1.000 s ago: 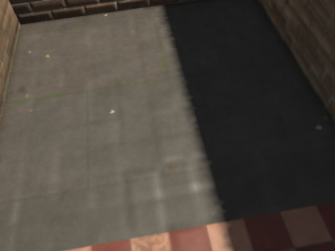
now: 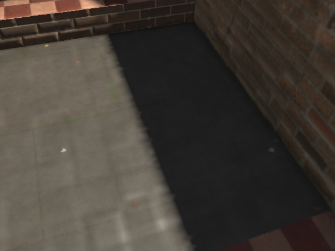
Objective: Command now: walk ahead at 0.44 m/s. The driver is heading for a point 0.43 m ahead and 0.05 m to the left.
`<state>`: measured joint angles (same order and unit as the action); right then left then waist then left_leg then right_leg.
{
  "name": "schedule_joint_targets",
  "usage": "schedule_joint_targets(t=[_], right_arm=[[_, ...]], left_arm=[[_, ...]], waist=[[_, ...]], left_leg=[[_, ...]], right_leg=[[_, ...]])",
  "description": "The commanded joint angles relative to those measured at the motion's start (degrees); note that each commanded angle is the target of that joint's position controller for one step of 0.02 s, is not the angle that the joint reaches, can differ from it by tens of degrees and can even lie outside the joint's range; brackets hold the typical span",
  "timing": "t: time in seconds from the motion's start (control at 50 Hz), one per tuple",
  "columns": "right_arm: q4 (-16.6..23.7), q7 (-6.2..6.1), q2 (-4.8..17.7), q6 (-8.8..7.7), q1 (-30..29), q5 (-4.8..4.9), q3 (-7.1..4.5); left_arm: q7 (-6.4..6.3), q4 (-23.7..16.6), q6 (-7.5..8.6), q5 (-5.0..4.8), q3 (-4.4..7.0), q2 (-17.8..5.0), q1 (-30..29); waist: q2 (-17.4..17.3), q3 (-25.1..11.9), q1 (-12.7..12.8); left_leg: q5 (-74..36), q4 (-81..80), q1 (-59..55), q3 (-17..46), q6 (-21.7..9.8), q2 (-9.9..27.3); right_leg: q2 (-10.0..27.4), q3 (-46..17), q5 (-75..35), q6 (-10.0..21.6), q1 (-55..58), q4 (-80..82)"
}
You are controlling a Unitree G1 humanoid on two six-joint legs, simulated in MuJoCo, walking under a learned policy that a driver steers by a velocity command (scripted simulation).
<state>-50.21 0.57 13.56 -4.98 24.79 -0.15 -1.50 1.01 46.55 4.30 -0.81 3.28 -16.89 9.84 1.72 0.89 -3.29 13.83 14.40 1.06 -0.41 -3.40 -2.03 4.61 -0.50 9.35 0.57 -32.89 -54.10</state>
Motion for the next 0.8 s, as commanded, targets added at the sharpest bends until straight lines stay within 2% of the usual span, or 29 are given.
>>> schedule_joint_targets(t=[0.02, 0.08, 0.14, 0.16, 0.2, 0.22, 0.24, 0.26, 0.28, 0.3, 0.32, 0.34, 0.36, 0.38, 0.4, 0.42, 0.46, 0.48, 0.52, 0.54, 0.58, 0.64, 0.68, 0.7, 0.72, 0.74, 0.76, 0.78, 0.8], right_arm=[[2.2, -0.95, 9.2, -0.22, 0.6, 0.05, -1.75], [1.1, -1.22, 10.2, -0.35, 2.5, 0.44, -1.88], [0.0, -1.42, 10.4, -0.01, 2.7, 1.52, -2.07], [-0.3, -1.51, 10.7, 0.14, 2.3, 1.59, -2.21], [-0.5, -1.57, 12.1, 0.81, 1.6, 1.42, -2.82], [-0.5, -1.46, 12.6, 1.44, 1.0, 1.30, -2.92], [0.0, -1.47, 11.7, 1.96, 0.4, 0.81, -2.50], [1.9, -1.48, 9.4, 2.16, 1.3, -0.71, -1.48], [1.6, -0.96, 0.8, 1.29, 10.1, 0.62, 0.59], [1.2, -1.02, 8.2, 0.49, 5.1, 2.48, -1.29], [3.1, -1.12, 11.0, 0.19, -1.0, 3.65, -2.39], [3.4, -1.58, 10.2, 0.15, -3.2, 3.27, -2.39], [3.2, -1.76, 9.3, 0.47, -3.7, 2.39, -2.69], [2.7, -1.64, 8.1, 1.19, -1.9, 2.30, -2.79], [2.3, -1.56, 6.9, 1.90, -1.0, 2.41, -2.77], [2.4, -1.70, 6.3, 2.55, -1.4, 2.26, -2.82], [3.7, -2.15, 5.9, 3.35, -3.3, 1.35, -2.92], [4.5, -2.21, 5.8, 3.30, -4.5, 0.80, -2.86], [5.7, -1.69, 4.9, 2.79, -7.2, 0.28, -2.30], [6.2, -1.23, 4.2, 2.49, -9.3, 0.14, -1.84], [7.5, -0.34, 3.4, 2.05, -14.1, 0.03, -1.20], [9.2, 0.30, 5.2, 1.96, -17.3, 0.01, -1.41], [9.7, 0.52, 6.8, 1.87, -17.3, -0.24, -1.83], [9.0, 0.51, 7.6, 1.71, -14.8, -0.46, -2.26], [7.8, 0.09, 10.2, 1.50, -11.5, -0.80, -3.25], [7.4, -0.54, 15.0, 1.72, -7.8, -1.53, -4.31], [6.8, -0.90, 12.9, 2.44, -6.8, -2.24, -3.35], [7.0, -0.58, 7.4, 2.80, -7.5, -1.29, -1.79], [7.1, -0.19, 6.7, 2.76, -10.9, -0.54, -1.39]], left_arm=[[0.68, -6.2, 0.77, 0.06, -0.62, -0.2, -9.4], [1.26, -8.0, 0.85, -0.42, -1.11, -0.2, -14.8], [1.75, -9.7, 1.32, -0.76, -0.92, -1.7, -17.0], [1.87, -9.9, 1.50, -0.72, -0.71, -2.4, -16.7], [1.54, -9.7, 1.71, -0.51, 0.34, -4.9, -13.5], [1.05, -8.4, 1.52, -0.52, 1.36, -6.6, -7.7], [0.32, -5.6, 1.21, -0.63, 2.71, -9.0, 2.2], [-0.36, -3.6, 0.83, 0.33, 3.66, -12.9, 13.2], [0.53, -2.4, 0.86, 0.97, 3.61, -14.2, 14.5], [0.63, -3.2, 1.24, 0.76, 2.10, -8.1, 11.5], [0.50, -3.4, 1.56, 0.44, 1.41, -5.8, 6.8], [0.55, -3.4, 1.90, 0.59, 1.11, -4.9, 3.0], [0.67, -3.2, 2.26, 1.00, 0.93, -3.4, 0.8], [0.64, -2.8, 2.68, 1.67, 0.87, -2.9, -0.4], [0.69, -2.3, 3.06, 1.68, 0.95, -2.3, -1.0], [0.78, -1.7, 3.47, 1.67, 0.91, -2.3, -1.2], [0.79, -0.2, 3.94, 1.91, 1.13, -3.7, -1.0], [0.59, 0.4, 3.85, 1.98, 1.23, -4.4, -0.7], [-0.05, 1.1, 3.13, 1.80, 1.17, -5.1, -1.0], [-0.41, 1.4, 2.68, 1.66, 1.08, -5.5, -0.9], [-1.00, 2.6, 1.79, 1.36, 1.09, -6.6, 1.7], [-1.21, 4.6, 0.25, 0.59, 1.29, -8.2, 4.2], [-1.38, 5.3, -0.75, -0.13, 1.48, -8.6, 3.8], [-1.54, 5.3, -1.18, -0.52, 1.41, -8.3, 2.8], [-1.55, 5.9, -1.31, -0.15, 1.09, -7.3, 4.8], [-1.49, 5.1, -0.74, 1.63, 0.20, -5.3, 7.6], [-0.87, 6.2, -0.67, 2.02, -1.78, -0.1, 13.5], [-0.53, 7.1, -1.53, 0.74, -1.17, -2.7, 11.0], [-0.60, 6.0, -2.37, -0.39, -0.60, -4.8, 7.3]], waist=[[-5.9, 4.4, -1.0], [-6.5, 6.3, -2.2], [-5.6, 7.6, -0.9], [-6.0, 7.1, 0.0], [-7.7, 3.7, 2.6], [-8.5, -0.6, 5.9], [-8.1, -7.2, 10.5], [-1.1, -16.7, 13.4], [14.8, -25.2, 7.7], [8.3, -17.8, 9.7], [5.6, -8.4, 8.6], [1.4, -4.2, 6.4], [1.1, -1.9, 4.8], [3.1, -2.0, 3.0], [3.4, -1.6, 2.3], [2.5, -0.2, 2.0], [1.5, 1.8, 1.0], [1.3, 2.1, 0.8], [1.3, 1.5, 1.1], [1.1, 1.1, 1.8], [0.2, 0.1, 4.1], [0.8, -1.2, 5.0], [2.0, -1.8, 3.9], [1.6, -2.9, 1.9], [-0.8, -5.3, 0.7], [-6.9, -11.9, 1.3], [-16.2, -19.2, 2.9], [-11.8, -20.8, 1.7], [-9.2, -15.4, 1.9]], left_leg=[[-16.7, -7.5, -1.2, 8.0, -7.3, 12.0], [-14.0, -9.4, 2.6, 6.5, -7.5, 12.6], [-17.8, -8.2, -1.7, 7.0, -6.8, 15.7], [-20.6, -7.0, -3.9, 6.7, -6.2, 16.5], [-36.2, -1.2, -6.9, 6.5, -5.0, 16.6], [-46.5, 5.8, -6.7, 5.6, -4.4, 15.7], [-47.7, 17.1, -1.9, 4.2, -2.8, 12.9], [-26.0, 36.2, 12.5, 2.8, -1.3, 8.8], [18.7, 54.4, 31.7, 5.7, 1.2, -1.5], [18.2, 59.9, 36.4, 10.9, 0.6, 1.5], [12.3, 59.5, 38.5, 9.2, 0.1, 4.1], [7.2, 57.5, 36.0, 8.0, 0.4, 6.8], [3.8, 55.0, 33.7, 8.0, 0.8, 8.4], [1.5, 53.9, 30.0, 8.5, 1.0, 9.9], [0.8, 53.3, 28.8, 8.1, 1.3, 10.4], [0.8, 52.8, 28.4, 7.6, 1.7, 10.1], [-0.4, 49.4, 29.7, 7.6, 2.9, 9.2], [-2.2, 46.3, 30.5, 7.5, 3.6, 8.8], [-8.5, 36.8, 29.5, 5.5, 4.2, 8.5], [-11.7, 31.8, 27.9, 3.9, 4.2, 8.2], [-16.0, 25.1, 26.3, 1.9, 4.3, 7.3], [-14.1, 20.0, 26.1, 1.7, 3.3, 6.1], [-10.5, 17.2, 24.8, 1.4, 1.6, 5.1], [-13.0, 12.9, 20.7, 0.6, 0.5, 4.0], [-24.7, 8.7, 13.2, 1.1, -1.1, 3.8], [-52.2, 14.0, -0.1, 8.4, -4.6, 11.8], [-60.8, 14.6, -12.4, 21.7, -15.3, 22.8], [-52.6, 12.3, -9.6, 24.0, -16.9, 23.4], [-43.1, 10.0, -4.3, 20.6, -14.7, 20.8]], right_leg=[[-0.1, 1.0, -7.2, -1.6, -7.4, 10.9], [-2.0, 2.4, -13.0, -1.7, -1.5, 19.2], [-2.1, 0.6, -12.8, 0.3, -1.7, 23.4], [-2.3, 0.4, -11.8, 1.1, -1.0, 24.6], [-4.3, 1.2, -8.0, 2.9, 5.1, 25.2], [-6.0, 2.7, -6.5, 4.2, 13.2, 25.6], [-5.6, 2.5, -7.5, 5.8, 27.3, 25.8], [6.8, -11.0, -5.4, 9.2, 46.9, 23.2], [19.3, -39.0, 12.6, 17.0, 60.8, 32.4], [17.6, -39.5, 19.1, 14.0, 53.1, 38.0], [16.0, -29.6, 16.3, 11.5, 43.8, 39.6], [13.9, -22.7, 8.5, 10.5, 35.7, 41.3], [11.6, -16.9, 3.0, 9.7, 30.3, 42.9], [10.0, -12.5, 0.5, 9.0, 26.8, 44.5], [9.1, -9.8, -1.0, 9.2, 24.9, 46.0], [8.8, -7.2, -6.6, 10.0, 22.6, 46.6], [8.7, -2.5, -22.7, 11.2, 20.2, 46.1], [8.5, -0.4, -28.8, 11.6, 20.2, 45.7], [6.5, 3.8, -33.4, 11.2, 20.8, 45.0], [5.5, 5.4, -34.4, 10.7, 21.0, 44.7], [5.7, 5.8, -35.3, 10.4, 23.9, 43.6], [8.1, 4.2, -35.0, 10.4, 30.0, 39.8], [9.0, 3.0, -34.5, 9.3, 32.3, 35.2], [7.9, 3.3, -33.8, 7.9, 32.2, 31.1], [4.7, 4.3, -31.9, 5.4, 30.9, 24.6], [0.6, 6.5, -17.7, 2.2, 23.4, 14.4], [-4.9, 4.6, 18.7, -1.3, 11.5, 1.3], [-4.3, -1.8, 31.8, -2.4, 10.2, -4.3], [-2.8, -3.1, 31.7, -2.5, 7.7, -6.1]])
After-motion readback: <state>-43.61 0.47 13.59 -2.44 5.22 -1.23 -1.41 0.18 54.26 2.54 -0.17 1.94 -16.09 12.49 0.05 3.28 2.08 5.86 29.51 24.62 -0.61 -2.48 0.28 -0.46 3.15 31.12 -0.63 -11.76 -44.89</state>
